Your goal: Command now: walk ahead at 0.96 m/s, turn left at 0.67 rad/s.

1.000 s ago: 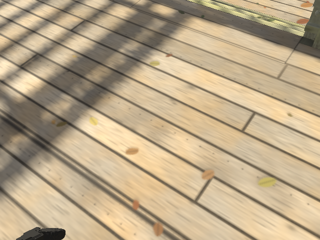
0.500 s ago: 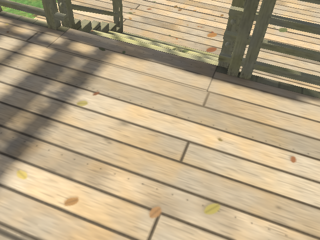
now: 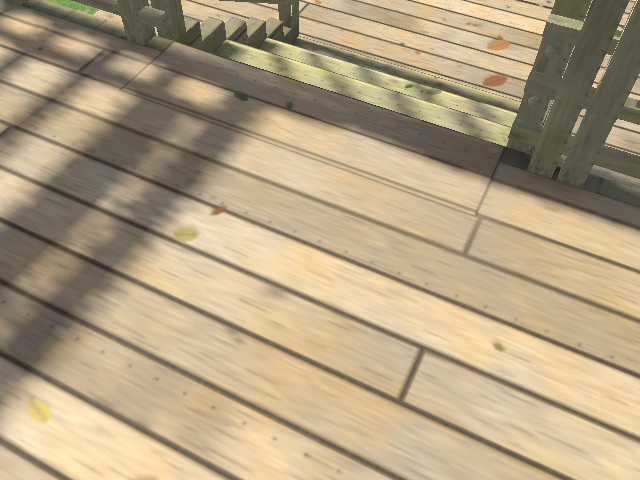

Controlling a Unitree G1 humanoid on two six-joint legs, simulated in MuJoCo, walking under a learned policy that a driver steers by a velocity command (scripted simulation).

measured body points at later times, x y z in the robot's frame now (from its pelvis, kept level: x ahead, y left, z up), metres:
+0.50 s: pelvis +0.44 +0.07 -0.01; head +0.47 +0.06 +0.44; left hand +0.49 +0.34 -0.10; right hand +0.59 -0.19 -0.15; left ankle +0.46 +0.07 -0.72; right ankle +0.43 -0.13 -0.60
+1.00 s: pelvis +0.86 +0.22 +0.02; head +0.88 +0.24 +0.46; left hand +0.63 +0.41 -0.10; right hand +1.20 +0.21 -0.06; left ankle +0.81 +0.33 -0.66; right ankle +0.93 +0.10 -0.72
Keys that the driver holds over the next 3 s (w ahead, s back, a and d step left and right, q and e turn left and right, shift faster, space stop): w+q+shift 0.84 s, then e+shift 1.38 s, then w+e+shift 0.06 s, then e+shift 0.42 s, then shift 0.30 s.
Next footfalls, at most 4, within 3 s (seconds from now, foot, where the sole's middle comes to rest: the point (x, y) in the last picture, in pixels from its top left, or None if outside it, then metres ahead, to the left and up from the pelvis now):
0.36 left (273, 463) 0.50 0.09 -0.76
0.78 right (252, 276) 0.96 0.13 -0.76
1.14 left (111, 271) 0.99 0.48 -0.76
1.56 right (199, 228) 1.12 0.27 -0.76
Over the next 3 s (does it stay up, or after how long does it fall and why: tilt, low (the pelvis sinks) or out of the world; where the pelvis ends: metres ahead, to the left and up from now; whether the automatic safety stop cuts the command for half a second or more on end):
stays up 1.11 0.25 0.01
